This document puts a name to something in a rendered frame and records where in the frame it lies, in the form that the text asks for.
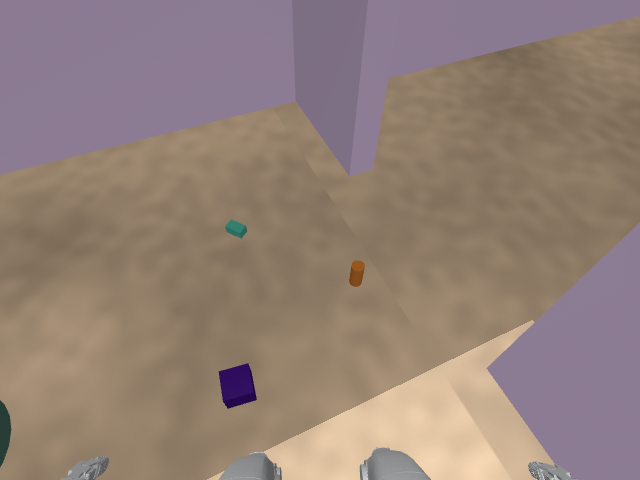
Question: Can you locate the right robot hand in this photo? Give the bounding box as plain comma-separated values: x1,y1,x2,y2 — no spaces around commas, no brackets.
528,462,579,480

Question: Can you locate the left robot hand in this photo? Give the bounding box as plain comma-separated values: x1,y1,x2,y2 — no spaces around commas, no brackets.
60,456,109,480

